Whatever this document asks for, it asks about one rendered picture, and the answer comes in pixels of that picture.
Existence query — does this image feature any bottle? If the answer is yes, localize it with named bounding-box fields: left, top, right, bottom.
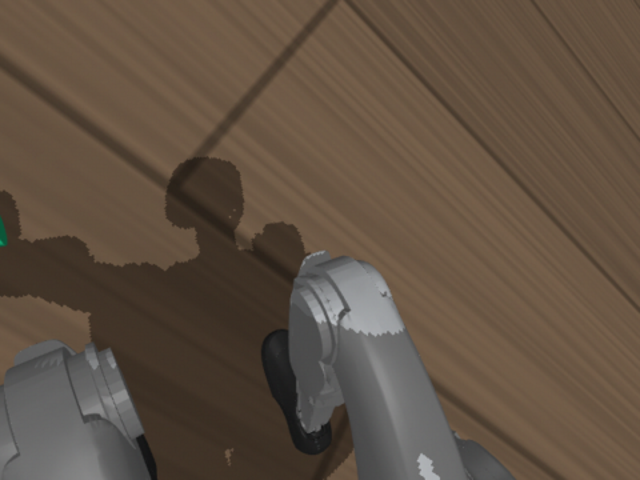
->
left=0, top=216, right=7, bottom=247

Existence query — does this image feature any right robot foot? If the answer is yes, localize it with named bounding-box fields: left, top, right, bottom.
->
left=261, top=329, right=332, bottom=455

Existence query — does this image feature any right robot hand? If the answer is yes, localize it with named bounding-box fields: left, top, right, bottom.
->
left=452, top=430, right=516, bottom=480

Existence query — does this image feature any left robot foot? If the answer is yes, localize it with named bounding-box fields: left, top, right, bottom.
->
left=136, top=434, right=157, bottom=480

